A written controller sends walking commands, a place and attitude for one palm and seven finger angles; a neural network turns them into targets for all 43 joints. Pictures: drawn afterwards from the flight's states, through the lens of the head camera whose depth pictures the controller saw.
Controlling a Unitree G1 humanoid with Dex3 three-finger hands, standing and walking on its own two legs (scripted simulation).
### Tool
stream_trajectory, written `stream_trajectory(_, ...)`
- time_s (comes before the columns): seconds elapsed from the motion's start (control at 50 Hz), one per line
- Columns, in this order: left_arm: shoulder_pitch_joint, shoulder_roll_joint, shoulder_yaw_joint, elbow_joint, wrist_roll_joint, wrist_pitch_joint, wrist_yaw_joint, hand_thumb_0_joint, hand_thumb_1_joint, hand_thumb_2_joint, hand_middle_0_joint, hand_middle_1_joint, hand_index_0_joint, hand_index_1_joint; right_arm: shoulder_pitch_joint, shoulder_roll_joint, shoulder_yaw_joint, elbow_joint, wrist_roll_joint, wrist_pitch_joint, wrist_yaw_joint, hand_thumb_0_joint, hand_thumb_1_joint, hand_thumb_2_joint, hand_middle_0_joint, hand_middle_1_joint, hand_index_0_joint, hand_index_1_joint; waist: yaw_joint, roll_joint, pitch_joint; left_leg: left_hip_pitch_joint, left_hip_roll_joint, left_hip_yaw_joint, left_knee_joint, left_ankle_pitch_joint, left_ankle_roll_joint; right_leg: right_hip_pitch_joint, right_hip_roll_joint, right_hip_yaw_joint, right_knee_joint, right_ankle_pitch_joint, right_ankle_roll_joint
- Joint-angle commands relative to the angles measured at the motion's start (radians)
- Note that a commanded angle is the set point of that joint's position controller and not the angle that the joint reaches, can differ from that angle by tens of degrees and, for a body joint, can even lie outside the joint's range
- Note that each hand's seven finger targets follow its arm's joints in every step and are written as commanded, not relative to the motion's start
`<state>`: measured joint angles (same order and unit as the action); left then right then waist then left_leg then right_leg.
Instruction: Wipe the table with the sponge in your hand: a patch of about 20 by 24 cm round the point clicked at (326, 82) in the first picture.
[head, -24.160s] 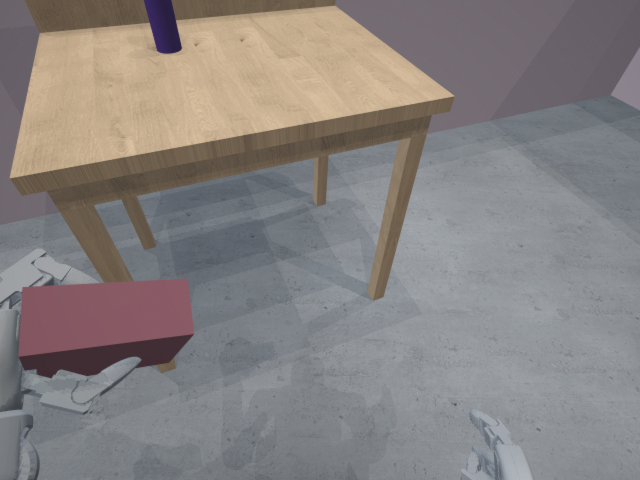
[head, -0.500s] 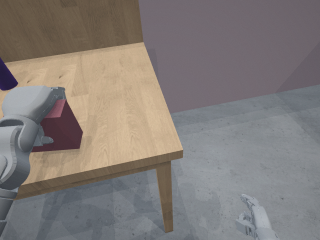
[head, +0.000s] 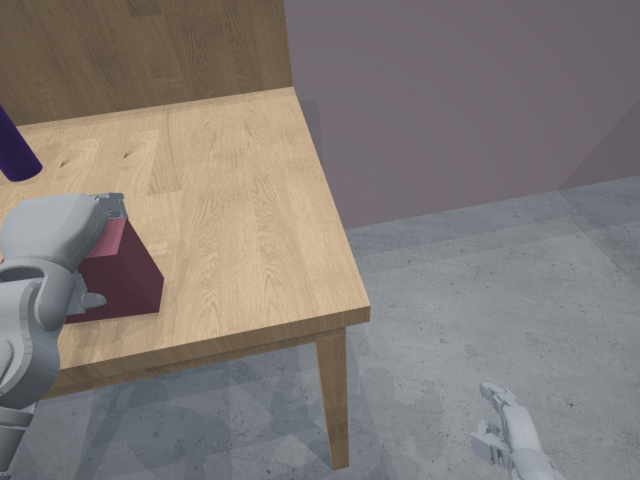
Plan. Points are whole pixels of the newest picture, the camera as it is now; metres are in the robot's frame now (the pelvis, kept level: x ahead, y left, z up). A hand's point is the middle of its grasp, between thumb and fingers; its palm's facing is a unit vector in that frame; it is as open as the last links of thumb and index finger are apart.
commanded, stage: lower the sponge onto the table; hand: left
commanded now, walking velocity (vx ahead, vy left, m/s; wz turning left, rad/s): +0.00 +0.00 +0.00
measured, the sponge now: (101, 283) +0.26 +0.33 +0.12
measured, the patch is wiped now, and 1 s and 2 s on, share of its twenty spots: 0.00 0.05 0.10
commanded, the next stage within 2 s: wipe forward along the first lane in 0.70 s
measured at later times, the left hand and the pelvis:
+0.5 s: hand (76, 275) +0.25 +0.34 +0.15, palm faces +0.05 +0.02 -1.00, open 9.7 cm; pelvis +0.00 +0.00 +0.00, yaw -1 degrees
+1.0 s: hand (80, 267) +0.26 +0.34 +0.15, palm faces +0.02 +0.03 -1.00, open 9.7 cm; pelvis -0.01 -0.01 +0.00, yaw +1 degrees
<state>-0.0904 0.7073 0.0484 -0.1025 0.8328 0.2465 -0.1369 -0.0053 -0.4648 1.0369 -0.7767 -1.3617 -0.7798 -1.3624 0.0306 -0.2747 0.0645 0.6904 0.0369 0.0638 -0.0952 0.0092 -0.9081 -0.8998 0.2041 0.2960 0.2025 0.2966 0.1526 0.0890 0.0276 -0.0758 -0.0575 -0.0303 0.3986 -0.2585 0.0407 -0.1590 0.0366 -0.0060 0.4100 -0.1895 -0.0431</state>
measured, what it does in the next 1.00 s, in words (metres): stands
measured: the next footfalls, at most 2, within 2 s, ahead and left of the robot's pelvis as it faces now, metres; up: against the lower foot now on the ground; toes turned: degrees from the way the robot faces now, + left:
none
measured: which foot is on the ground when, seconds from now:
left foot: down 0.00-1.00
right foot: down 0.00-1.00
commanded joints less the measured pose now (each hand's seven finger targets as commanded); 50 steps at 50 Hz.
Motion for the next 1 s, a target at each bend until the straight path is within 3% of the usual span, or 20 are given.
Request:
stream_trajectory(0.0, -0.331, 0.298, 0.206, -0.102, 0.030, 0.092, 0.073, 0.000, 0.100, 1.300, -1.200, -1.600, -1.200, -1.600, -0.194, -0.114, -0.042, -0.147, -0.005, -0.035, 0.004, 0.000, -0.900, -0.900, 0.200, 0.300, 0.200, 0.300, -0.003, 0.049, -0.249, -0.085, 0.007, -0.013, -0.064, 0.356, -0.042, 0.202, -0.016, 0.065, -0.030, 0.196, -0.043)
stream_trajectory(0.04, -0.310, 0.237, 0.142, -0.069, 0.024, 0.143, 0.043, 0.000, 0.100, 1.300, -1.200, -1.600, -1.200, -1.600, -0.208, -0.112, -0.030, -0.152, 0.002, -0.033, 0.008, 0.000, -0.900, -0.900, 0.200, 0.300, 0.200, 0.300, -0.019, 0.027, -0.232, -0.098, 0.012, -0.002, -0.064, 0.326, -0.035, 0.194, -0.023, 0.053, -0.028, 0.181, -0.037)
stream_trajectory(0.12, -0.253, 0.254, 0.135, -0.103, 0.029, 0.181, -0.033, 0.000, 0.100, 1.300, -1.200, -1.600, -1.200, -1.600, -0.240, -0.125, -0.033, -0.180, 0.009, -0.023, 0.004, 0.000, -0.900, -0.900, 0.200, 0.300, 0.200, 0.300, -0.025, -0.006, -0.252, -0.089, 0.012, -0.009, -0.055, 0.307, -0.017, 0.188, -0.013, 0.064, -0.028, 0.188, -0.030)
stream_trajectory(0.18, -0.261, 0.268, 0.135, -0.142, 0.035, 0.135, -0.060, 0.000, 0.100, 1.300, -1.200, -1.600, -1.200, -1.600, -0.203, -0.127, -0.036, -0.173, 0.001, -0.029, -0.004, 0.000, -0.900, -0.900, 0.200, 0.300, 0.200, 0.300, -0.038, -0.052, -0.241, -0.079, 0.016, -0.011, -0.060, 0.284, -0.007, 0.174, -0.018, 0.028, -0.029, 0.154, -0.016)
stream_trajectory(0.22, -0.265, 0.324, 0.194, -0.189, 0.043, 0.093, -0.056, 0.000, 0.100, 1.300, -1.200, -1.600, -1.200, -1.600, -0.216, -0.121, -0.030, -0.191, 0.000, -0.041, -0.011, 0.000, -0.900, -0.900, 0.200, 0.300, 0.200, 0.300, -0.024, -0.026, -0.269, -0.066, 0.014, -0.019, -0.049, 0.283, -0.003, 0.175, -0.009, 0.059, -0.027, 0.144, -0.025)
stream_trajectory(0.24, -0.278, 0.327, 0.202, -0.200, 0.053, 0.059, -0.044, 0.000, 0.100, 1.300, -1.200, -1.600, -1.200, -1.600, -0.194, -0.111, -0.027, -0.186, -0.006, -0.048, -0.014, 0.000, -0.900, -0.900, 0.200, 0.300, 0.200, 0.300, -0.021, -0.050, -0.293, -0.071, 0.010, -0.009, -0.041, 0.299, -0.003, 0.196, -0.021, 0.032, -0.009, 0.144, -0.020)
stream_trajectory(0.32, -0.211, 0.357, 0.281, -0.168, 0.043, -0.008, 0.022, 0.000, 0.100, 1.300, -1.200, -1.600, -1.200, -1.600, -0.185, -0.111, -0.039, -0.172, -0.008, -0.051, -0.015, 0.000, -0.900, -0.900, 0.200, 0.300, 0.200, 0.300, 0.001, 0.037, -0.226, -0.086, 0.003, -0.026, -0.046, 0.279, -0.018, 0.167, -0.003, 0.090, -0.032, 0.117, -0.042)
stream_trajectory(0.34, -0.211, 0.295, 0.235, -0.146, 0.038, -0.011, 0.035, 0.000, 0.100, 1.300, -1.200, -1.600, -1.200, -1.600, -0.169, -0.100, -0.037, -0.164, -0.010, -0.053, -0.015, 0.000, -0.900, -0.900, 0.200, 0.300, 0.200, 0.300, -0.010, 0.005, -0.218, -0.095, 0.006, -0.007, -0.042, 0.286, -0.019, 0.172, -0.019, 0.055, -0.021, 0.126, -0.033)
stream_trajectory(0.42, -0.171, 0.312, 0.264, -0.119, 0.011, 0.026, 0.070, 0.000, 0.100, 1.300, -1.200, -1.600, -1.200, -1.600, -0.190, -0.117, -0.047, -0.163, -0.004, -0.045, -0.005, 0.000, -0.900, -0.900, 0.200, 0.300, 0.200, 0.300, 0.001, 0.069, -0.188, -0.108, 0.002, -0.019, -0.047, 0.262, -0.029, 0.163, -0.008, 0.101, -0.036, 0.119, -0.046)
stream_trajectory(0.44, -0.201, 0.282, 0.229, -0.118, 0.018, 0.031, 0.072, 0.000, 0.100, 1.300, -1.200, -1.600, -1.200, -1.600, -0.178, -0.115, -0.045, -0.154, -0.006, -0.049, -0.003, 0.000, -0.900, -0.900, 0.200, 0.300, 0.200, 0.300, -0.013, 0.021, -0.209, -0.110, 0.004, -0.005, -0.044, 0.280, -0.027, 0.176, -0.019, 0.070, -0.022, 0.137, -0.037)
stream_trajectory(0.52, -0.206, 0.271, 0.207, -0.144, 0.024, 0.056, 0.067, 0.000, 0.100, 1.300, -1.200, -1.600, -1.200, -1.600, -0.205, -0.122, -0.050, -0.166, 0.000, -0.057, -0.009, 0.000, -0.900, -0.900, 0.200, 0.300, 0.200, 0.300, -0.020, 0.046, -0.220, -0.093, 0.004, -0.017, -0.052, 0.261, -0.022, 0.162, -0.006, 0.078, -0.034, 0.118, -0.038)
stream_trajectory(0.54, -0.210, 0.233, 0.168, -0.134, 0.026, 0.052, 0.063, 0.000, 0.100, 1.300, -1.200, -1.600, -1.200, -1.600, -0.187, -0.114, -0.045, -0.161, -0.003, -0.062, -0.012, 0.000, -0.900, -0.900, 0.200, 0.300, 0.200, 0.300, -0.027, 0.002, -0.231, -0.100, 0.004, -0.005, -0.049, 0.260, -0.016, 0.174, -0.019, 0.048, -0.022, 0.117, -0.027)
stream_trajectory(0.62, -0.202, 0.249, 0.176, -0.114, 0.040, 0.052, 0.050, 0.000, 0.100, 1.300, -1.200, -1.600, -1.200, -1.600, -0.204, -0.122, -0.048, -0.162, 0.000, -0.060, -0.020, 0.000, -0.900, -0.900, 0.200, 0.300, 0.200, 0.300, -0.028, -0.001, -0.205, -0.097, 0.006, -0.014, -0.055, 0.214, -0.014, 0.144, -0.008, 0.071, -0.042, 0.079, -0.031)
stream_trajectory(0.66, -0.189, 0.245, 0.172, -0.048, 0.038, 0.043, 0.047, 0.000, 0.100, 1.300, -1.200, -1.600, -1.200, -1.600, -0.169, -0.123, -0.050, -0.136, -0.006, -0.059, -0.022, 0.000, -0.900, -0.900, 0.200, 0.300, 0.200, 0.300, -0.035, -0.050, -0.187, -0.116, 0.008, -0.007, -0.063, 0.206, -0.014, 0.152, -0.016, 0.048, -0.038, 0.076, -0.024)
stream_trajectory(0.72, -0.178, 0.278, 0.208, -0.083, 0.043, 0.037, 0.047, 0.000, 0.100, 1.300, -1.200, -1.600, -1.200, -1.600, -0.193, -0.125, -0.050, -0.155, -0.003, -0.057, -0.019, 0.000, -0.900, -0.900, 0.200, 0.300, 0.200, 0.300, -0.015, -0.018, -0.211, -0.111, 0.005, -0.014, -0.055, 0.209, -0.017, 0.159, -0.010, 0.078, -0.035, 0.082, -0.031)
stream_trajectory(0.74, -0.170, 0.216, 0.156, -0.071, 0.040, 0.033, 0.043, 0.000, 0.100, 1.300, -1.200, -1.600, -1.200, -1.600, -0.186, -0.113, -0.044, -0.157, -0.004, -0.061, -0.018, 0.000, -0.900, -0.900, 0.200, 0.300, 0.200, 0.300, -0.021, -0.047, -0.201, -0.124, 0.003, -0.001, -0.049, 0.211, -0.013, 0.164, -0.023, 0.050, -0.022, 0.084, -0.022)
stream_trajectory(0.78, -0.150, 0.223, 0.164, -0.040, 0.032, 0.030, 0.044, 0.000, 0.100, 1.300, -1.200, -1.600, -1.200, -1.600, -0.170, -0.123, -0.050, -0.144, -0.006, -0.053, -0.018, 0.000, -0.900, -0.900, 0.200, 0.300, 0.200, 0.300, -0.025, -0.046, -0.156, -0.129, 0.009, -0.005, -0.065, 0.185, -0.016, 0.139, -0.017, 0.046, -0.041, 0.063, -0.020)
stream_trajectory(0.84, -0.272, 0.216, 0.126, 0.020, 0.053, 0.033, 0.046, 0.000, 0.100, 1.300, -1.200, -1.600, -1.200, -1.600, -0.168, -0.124, -0.041, -0.137, 0.000, -0.060, -0.024, 0.000, -0.900, -0.900, 0.200, 0.300, 0.200, 0.300, -0.046, -0.027, -0.148, -0.141, 0.007, 0.006, -0.060, 0.145, -0.016, 0.108, -0.020, 0.040, -0.048, 0.008, -0.019)
stream_trajectory(0.92, -0.347, 0.284, 0.153, 0.156, 0.087, 0.030, 0.042, 0.000, 0.100, 1.300, -1.200, -1.600, -1.200, -1.600, -0.154, -0.141, -0.048, -0.116, 0.000, -0.052, -0.034, 0.000, -0.900, -0.900, 0.200, 0.300, 0.200, 0.300, -0.050, -0.037, -0.143, -0.153, 0.004, 0.006, -0.057, 0.112, -0.017, 0.093, -0.013, 0.063, -0.067, -0.023, -0.025)
stream_trajectory(0.98, -0.366, 0.260, 0.121, 0.217, 0.093, 0.007, 0.026, 0.000, 0.100, 1.300, -1.200, -1.600, -1.200, -1.600, -0.126, -0.141, -0.055, -0.102, -0.002, -0.045, -0.035, 0.000, -0.900, -0.900, 0.200, 0.300, 0.200, 0.300, -0.055, -0.060, -0.163, -0.161, 0.002, 0.013, -0.053, 0.124, -0.015, 0.111, -0.021, 0.044, -0.059, 0.006, -0.016)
